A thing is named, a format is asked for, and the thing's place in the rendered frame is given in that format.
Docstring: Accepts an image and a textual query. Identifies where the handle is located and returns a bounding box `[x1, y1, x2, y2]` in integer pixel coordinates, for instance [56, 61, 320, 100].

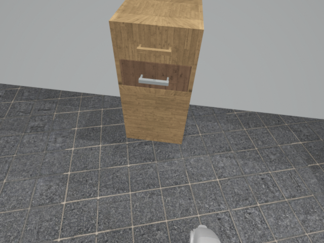
[138, 75, 169, 86]
[137, 47, 171, 56]

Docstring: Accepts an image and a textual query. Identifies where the drawer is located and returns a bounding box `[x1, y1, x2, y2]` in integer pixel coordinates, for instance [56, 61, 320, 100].
[119, 59, 192, 92]

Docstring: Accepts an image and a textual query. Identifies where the cabinet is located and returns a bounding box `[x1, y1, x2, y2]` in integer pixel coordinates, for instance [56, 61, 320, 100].
[109, 0, 204, 144]

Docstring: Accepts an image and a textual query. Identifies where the robot right thigh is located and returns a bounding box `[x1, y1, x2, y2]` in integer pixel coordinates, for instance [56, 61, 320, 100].
[189, 227, 221, 243]

